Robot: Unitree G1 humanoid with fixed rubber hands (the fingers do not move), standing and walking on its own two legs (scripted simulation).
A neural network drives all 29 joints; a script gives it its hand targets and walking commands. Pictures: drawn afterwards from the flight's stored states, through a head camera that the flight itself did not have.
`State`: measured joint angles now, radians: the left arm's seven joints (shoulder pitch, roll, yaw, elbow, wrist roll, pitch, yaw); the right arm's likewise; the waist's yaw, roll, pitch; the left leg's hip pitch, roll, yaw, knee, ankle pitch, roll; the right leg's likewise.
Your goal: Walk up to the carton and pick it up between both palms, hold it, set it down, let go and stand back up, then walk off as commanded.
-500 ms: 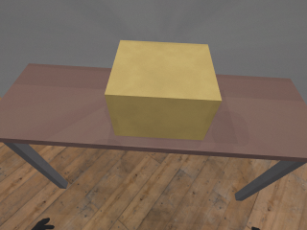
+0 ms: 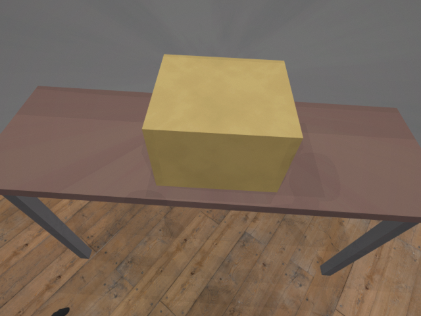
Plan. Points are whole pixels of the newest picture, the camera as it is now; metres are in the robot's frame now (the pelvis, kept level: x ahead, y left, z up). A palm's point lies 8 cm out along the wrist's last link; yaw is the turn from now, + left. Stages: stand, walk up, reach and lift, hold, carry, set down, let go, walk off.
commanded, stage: walk up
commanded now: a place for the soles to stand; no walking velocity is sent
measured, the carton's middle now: (220, 123) +0.55 -0.01 +0.02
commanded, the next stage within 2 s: reach and lift in 0.04 s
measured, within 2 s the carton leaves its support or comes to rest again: neither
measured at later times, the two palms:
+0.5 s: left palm (70, 282) +0.19 +0.27 -0.08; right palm (377, 309) +0.16 -0.32 -0.08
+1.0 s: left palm (73, 269) +0.20 +0.26 -0.03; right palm (355, 304) +0.16 -0.27 -0.05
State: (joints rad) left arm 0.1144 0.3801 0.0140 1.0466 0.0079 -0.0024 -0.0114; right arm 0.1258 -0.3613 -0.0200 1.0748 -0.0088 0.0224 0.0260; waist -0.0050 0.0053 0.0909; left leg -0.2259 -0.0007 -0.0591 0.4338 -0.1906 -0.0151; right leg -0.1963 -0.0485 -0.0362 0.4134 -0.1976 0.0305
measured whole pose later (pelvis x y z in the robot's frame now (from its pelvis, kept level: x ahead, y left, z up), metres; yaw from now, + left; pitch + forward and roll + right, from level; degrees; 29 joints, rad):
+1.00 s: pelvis +0.04 +0.00 +0.01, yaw -3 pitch -4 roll +0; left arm 0.31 0.29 0.09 0.23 -0.07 0.25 0.01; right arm 0.30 -0.25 -0.06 0.49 0.09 -0.09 0.04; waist 0.01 0.00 0.08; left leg -0.06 0.05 0.05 0.33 -0.21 -0.03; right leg -0.06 -0.02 0.02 0.32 -0.20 0.02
